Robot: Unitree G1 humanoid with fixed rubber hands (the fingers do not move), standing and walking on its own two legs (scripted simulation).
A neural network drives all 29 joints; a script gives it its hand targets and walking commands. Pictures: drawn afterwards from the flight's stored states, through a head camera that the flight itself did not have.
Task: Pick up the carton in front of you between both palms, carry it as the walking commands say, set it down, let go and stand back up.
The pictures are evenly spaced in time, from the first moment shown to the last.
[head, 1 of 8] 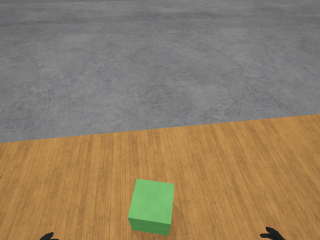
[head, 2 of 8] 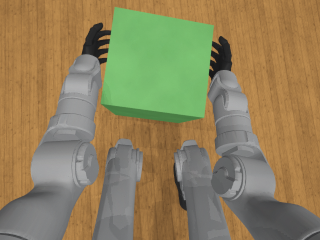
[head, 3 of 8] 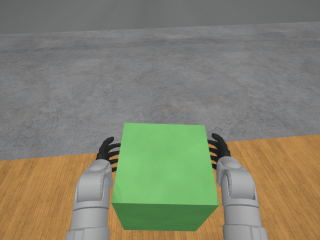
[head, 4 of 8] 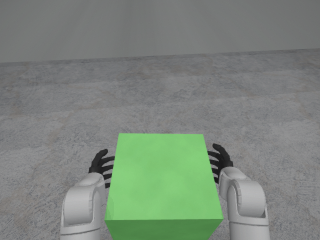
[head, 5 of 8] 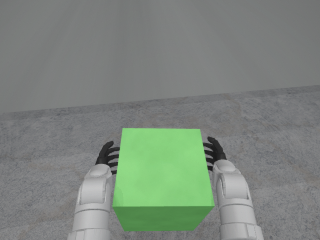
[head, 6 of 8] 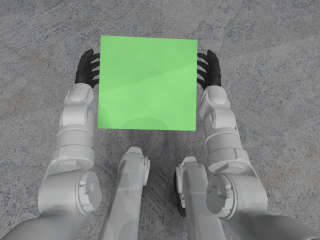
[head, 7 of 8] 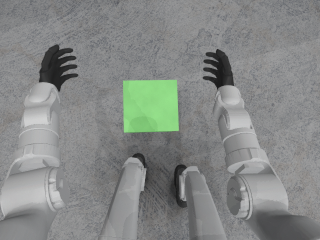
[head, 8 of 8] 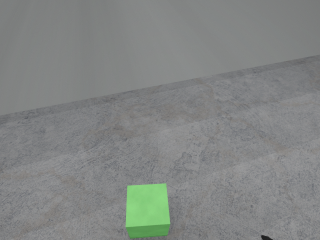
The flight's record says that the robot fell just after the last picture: no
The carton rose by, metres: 0.69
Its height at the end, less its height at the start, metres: -0.07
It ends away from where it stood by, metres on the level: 2.98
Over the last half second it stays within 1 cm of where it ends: yes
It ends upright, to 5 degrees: yes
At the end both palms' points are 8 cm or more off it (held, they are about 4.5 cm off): yes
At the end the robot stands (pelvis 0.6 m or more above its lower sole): yes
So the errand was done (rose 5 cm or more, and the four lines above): yes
